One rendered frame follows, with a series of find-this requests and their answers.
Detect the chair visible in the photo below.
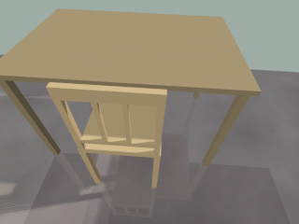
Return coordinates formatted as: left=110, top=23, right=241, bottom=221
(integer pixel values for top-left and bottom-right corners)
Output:
left=46, top=82, right=167, bottom=189

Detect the table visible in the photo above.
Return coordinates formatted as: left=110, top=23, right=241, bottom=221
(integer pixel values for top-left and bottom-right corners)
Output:
left=0, top=8, right=262, bottom=166

